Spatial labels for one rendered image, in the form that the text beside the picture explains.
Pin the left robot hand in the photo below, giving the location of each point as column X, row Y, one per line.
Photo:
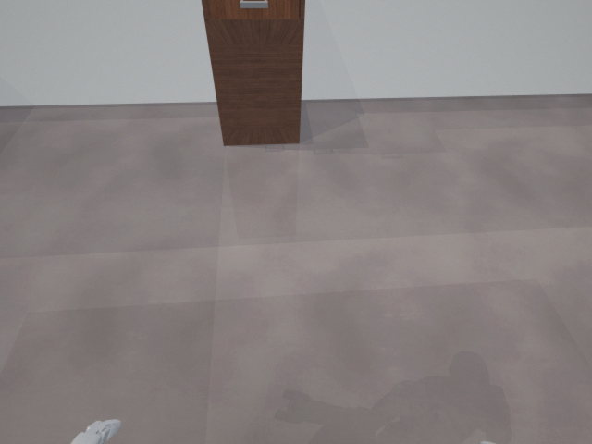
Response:
column 98, row 433

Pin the cabinet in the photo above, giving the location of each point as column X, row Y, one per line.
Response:
column 257, row 71

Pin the drawer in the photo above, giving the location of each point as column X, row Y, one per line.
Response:
column 231, row 9

